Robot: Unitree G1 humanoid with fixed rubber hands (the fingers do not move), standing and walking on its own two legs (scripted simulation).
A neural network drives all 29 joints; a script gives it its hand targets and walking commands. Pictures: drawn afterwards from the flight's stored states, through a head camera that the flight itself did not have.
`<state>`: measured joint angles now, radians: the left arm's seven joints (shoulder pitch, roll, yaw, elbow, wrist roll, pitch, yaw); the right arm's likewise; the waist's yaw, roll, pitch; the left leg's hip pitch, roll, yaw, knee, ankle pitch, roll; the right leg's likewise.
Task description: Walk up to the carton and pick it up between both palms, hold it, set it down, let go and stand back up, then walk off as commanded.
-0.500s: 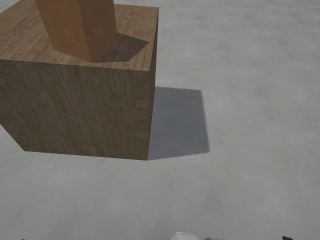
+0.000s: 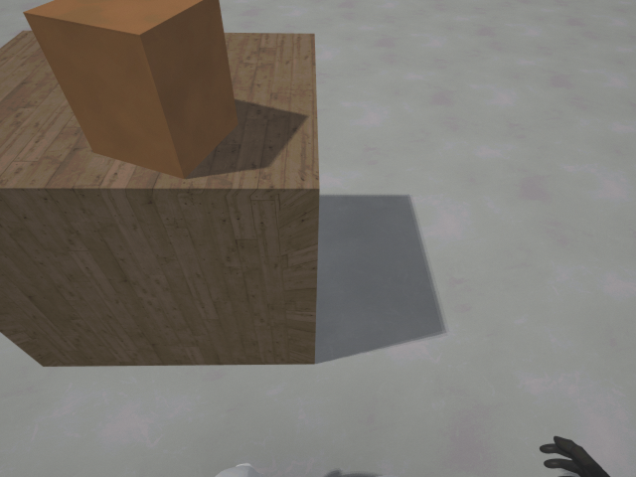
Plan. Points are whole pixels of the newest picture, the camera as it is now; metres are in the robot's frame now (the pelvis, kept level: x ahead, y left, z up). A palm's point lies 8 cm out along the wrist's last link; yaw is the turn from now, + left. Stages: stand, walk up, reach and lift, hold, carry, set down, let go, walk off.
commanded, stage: walk up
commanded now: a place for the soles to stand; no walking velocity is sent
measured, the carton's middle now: (150, 78) +0.74 +0.31 +0.14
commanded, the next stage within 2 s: none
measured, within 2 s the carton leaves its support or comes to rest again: neither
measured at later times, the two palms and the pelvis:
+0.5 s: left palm (79, 417) +0.22 +0.32 -0.08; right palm out of the picture +0.13 -0.31 -0.08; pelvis +0.08 +0.02 +0.01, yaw -2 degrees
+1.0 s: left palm (74, 436) +0.19 +0.31 -0.06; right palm (565, 446) +0.18 -0.31 -0.06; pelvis +0.09 +0.01 +0.05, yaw -3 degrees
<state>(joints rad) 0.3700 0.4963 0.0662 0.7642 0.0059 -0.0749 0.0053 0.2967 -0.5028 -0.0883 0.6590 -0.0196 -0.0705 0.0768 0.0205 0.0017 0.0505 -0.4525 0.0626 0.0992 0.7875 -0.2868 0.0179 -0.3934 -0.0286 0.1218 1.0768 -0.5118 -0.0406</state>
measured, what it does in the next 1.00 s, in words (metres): steps on the spot: right foot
